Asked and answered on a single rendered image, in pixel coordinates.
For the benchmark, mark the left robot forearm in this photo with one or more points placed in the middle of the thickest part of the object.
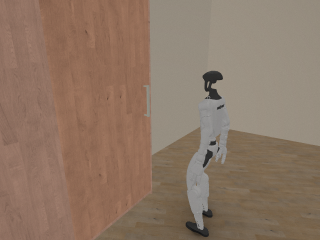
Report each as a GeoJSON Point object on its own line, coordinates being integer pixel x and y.
{"type": "Point", "coordinates": [204, 144]}

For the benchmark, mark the robot left upper arm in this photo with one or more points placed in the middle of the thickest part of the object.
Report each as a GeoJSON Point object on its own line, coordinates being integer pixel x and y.
{"type": "Point", "coordinates": [204, 108]}

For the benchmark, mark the wardrobe door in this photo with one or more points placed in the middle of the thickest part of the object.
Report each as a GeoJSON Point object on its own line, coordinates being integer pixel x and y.
{"type": "Point", "coordinates": [34, 201]}
{"type": "Point", "coordinates": [98, 59]}

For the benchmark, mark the robot right shin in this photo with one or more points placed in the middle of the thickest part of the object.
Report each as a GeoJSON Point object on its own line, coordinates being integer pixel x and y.
{"type": "Point", "coordinates": [205, 194]}

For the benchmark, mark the robot right hand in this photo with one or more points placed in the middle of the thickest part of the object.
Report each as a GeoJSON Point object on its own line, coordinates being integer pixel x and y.
{"type": "Point", "coordinates": [222, 150]}

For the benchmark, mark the robot left hand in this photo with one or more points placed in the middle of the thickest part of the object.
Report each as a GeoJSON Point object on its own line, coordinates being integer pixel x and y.
{"type": "Point", "coordinates": [198, 170]}

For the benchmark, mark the handle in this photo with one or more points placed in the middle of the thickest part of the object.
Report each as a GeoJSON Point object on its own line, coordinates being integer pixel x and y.
{"type": "Point", "coordinates": [147, 99]}

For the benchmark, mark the right robot forearm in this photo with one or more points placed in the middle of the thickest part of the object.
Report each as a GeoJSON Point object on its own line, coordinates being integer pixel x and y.
{"type": "Point", "coordinates": [223, 136]}

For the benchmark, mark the robot left thigh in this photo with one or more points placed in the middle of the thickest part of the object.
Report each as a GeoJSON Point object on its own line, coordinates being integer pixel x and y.
{"type": "Point", "coordinates": [191, 185]}

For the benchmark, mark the robot right upper arm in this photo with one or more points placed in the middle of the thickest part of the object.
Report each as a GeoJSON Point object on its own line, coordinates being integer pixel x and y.
{"type": "Point", "coordinates": [226, 119]}

